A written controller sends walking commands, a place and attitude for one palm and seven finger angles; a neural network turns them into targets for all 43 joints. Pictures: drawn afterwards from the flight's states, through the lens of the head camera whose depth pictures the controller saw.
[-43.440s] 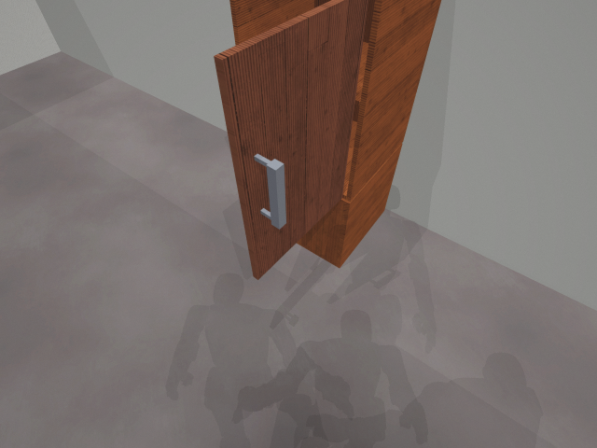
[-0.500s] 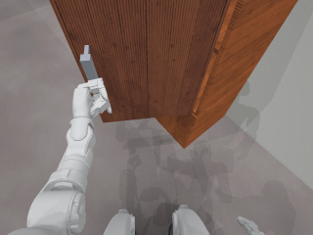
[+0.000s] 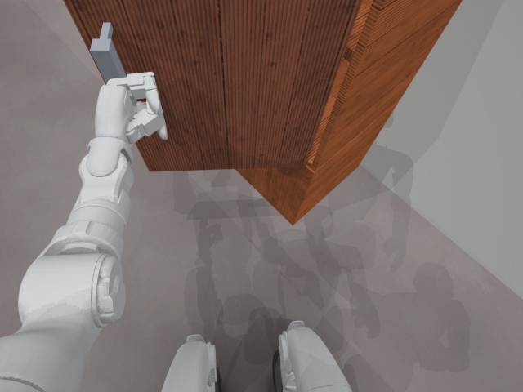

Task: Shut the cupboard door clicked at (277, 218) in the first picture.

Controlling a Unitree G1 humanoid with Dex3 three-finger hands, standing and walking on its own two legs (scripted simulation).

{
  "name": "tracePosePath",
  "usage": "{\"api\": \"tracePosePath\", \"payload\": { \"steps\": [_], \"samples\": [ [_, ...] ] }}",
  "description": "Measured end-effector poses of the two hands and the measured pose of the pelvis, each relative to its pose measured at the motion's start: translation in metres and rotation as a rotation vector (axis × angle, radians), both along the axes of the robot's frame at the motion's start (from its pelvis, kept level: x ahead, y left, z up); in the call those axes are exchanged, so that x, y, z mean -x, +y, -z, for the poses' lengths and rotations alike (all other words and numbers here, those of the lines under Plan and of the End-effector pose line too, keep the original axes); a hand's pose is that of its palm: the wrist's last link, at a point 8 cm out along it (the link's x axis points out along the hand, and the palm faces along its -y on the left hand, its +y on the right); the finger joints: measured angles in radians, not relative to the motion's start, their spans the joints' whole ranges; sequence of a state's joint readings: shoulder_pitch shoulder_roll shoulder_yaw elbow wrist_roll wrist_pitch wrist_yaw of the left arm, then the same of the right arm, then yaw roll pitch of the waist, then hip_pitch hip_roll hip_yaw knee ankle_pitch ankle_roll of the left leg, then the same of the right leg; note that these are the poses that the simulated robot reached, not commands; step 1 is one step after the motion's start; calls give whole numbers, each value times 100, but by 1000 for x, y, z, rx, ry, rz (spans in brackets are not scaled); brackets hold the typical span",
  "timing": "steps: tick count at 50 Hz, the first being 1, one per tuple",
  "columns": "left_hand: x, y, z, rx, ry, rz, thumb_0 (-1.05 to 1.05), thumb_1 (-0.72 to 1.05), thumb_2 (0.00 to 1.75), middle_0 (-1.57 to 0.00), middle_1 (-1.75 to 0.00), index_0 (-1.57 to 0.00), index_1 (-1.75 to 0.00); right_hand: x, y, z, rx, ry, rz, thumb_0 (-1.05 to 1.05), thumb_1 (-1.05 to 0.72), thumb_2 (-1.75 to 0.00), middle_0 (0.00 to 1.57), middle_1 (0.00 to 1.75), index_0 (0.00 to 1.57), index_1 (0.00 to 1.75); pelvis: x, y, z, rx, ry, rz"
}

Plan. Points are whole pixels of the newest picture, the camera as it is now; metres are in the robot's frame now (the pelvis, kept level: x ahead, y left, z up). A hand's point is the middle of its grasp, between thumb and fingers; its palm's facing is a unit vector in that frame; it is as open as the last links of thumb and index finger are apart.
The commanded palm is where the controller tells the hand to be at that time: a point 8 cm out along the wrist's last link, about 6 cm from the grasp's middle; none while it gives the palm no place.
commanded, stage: push the door shut along its arc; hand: left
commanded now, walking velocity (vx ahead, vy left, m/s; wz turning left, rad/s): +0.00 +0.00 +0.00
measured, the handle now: (123, 83) +0.59 +0.16 +0.07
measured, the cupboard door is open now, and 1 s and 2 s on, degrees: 51 40 38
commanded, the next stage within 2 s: pull the fist back off the door in 0.88 s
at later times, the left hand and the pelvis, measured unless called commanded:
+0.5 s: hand (181, 81) +0.57 +0.07 +0.08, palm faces -0.24 -0.97 -0.04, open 3.1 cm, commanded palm +0.57 +0.12 +0.07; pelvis +0.00 +0.00 -0.01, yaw -2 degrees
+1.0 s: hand (190, 63) +0.61 +0.06 +0.08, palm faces -0.32 -0.95 -0.04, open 3.1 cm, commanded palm +0.62 +0.08 +0.07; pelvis +0.00 +0.00 -0.03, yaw -2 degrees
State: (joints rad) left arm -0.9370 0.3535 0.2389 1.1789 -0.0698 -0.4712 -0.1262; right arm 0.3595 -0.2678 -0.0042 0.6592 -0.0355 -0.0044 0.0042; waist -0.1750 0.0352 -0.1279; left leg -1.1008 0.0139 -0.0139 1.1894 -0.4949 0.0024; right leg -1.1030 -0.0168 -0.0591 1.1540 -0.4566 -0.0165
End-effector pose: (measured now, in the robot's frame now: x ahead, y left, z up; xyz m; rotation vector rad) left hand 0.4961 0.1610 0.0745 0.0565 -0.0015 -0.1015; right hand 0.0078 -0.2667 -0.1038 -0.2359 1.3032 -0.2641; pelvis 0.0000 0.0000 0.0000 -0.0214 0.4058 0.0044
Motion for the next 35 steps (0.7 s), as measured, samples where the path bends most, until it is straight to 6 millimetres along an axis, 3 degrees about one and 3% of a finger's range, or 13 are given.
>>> {"api": "tracePosePath", "payload": {
  "steps": [35],
  "samples": [
    [-90,-41,-8,6,55,177,1,88,91,-130,-150,-130,-150,60,22,5,-12,135,113,1,-90,-90,20,30,20,30,-2,4,20,23,110,30]
  ]
}}
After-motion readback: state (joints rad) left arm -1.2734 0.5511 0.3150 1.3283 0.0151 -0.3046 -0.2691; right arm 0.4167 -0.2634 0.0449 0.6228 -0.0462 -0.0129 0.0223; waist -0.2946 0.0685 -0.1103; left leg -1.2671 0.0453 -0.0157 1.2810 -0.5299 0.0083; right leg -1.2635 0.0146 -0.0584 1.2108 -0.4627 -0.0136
